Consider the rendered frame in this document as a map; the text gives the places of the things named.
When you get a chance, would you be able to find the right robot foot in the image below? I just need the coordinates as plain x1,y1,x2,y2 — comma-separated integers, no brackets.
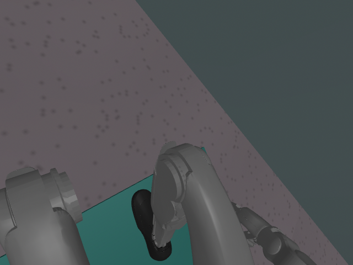
131,189,172,261

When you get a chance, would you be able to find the right robot hand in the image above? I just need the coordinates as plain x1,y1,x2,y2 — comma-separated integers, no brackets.
231,202,271,247

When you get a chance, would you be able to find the right robot arm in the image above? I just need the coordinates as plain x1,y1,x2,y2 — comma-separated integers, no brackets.
256,226,316,265

